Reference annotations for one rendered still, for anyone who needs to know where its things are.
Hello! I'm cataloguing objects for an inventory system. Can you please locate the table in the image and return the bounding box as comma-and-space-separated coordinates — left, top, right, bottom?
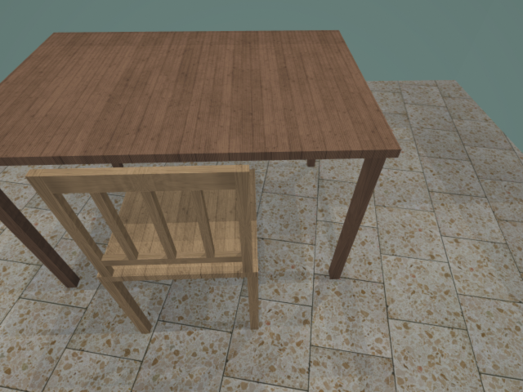
0, 30, 401, 288

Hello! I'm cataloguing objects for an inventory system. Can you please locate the chair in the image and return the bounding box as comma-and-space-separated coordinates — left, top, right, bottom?
25, 165, 259, 334

